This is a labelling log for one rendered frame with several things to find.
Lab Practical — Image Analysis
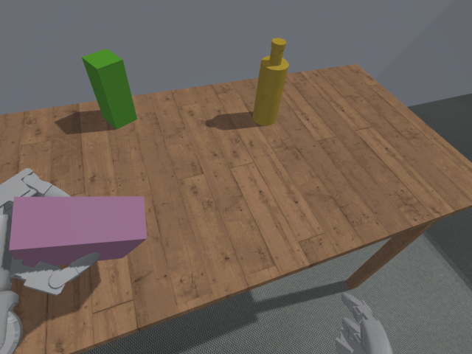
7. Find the left robot forearm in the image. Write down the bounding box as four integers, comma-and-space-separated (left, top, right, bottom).
0, 291, 23, 354

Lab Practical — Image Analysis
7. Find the right robot hand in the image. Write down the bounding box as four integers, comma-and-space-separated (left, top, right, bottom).
336, 293, 393, 354

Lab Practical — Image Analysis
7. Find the sponge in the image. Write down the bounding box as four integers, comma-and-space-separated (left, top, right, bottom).
9, 196, 147, 268

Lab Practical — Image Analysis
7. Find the table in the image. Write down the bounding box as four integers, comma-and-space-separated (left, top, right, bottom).
0, 64, 472, 354

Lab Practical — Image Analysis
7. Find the left robot hand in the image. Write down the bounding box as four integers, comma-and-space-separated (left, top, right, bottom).
0, 168, 102, 296

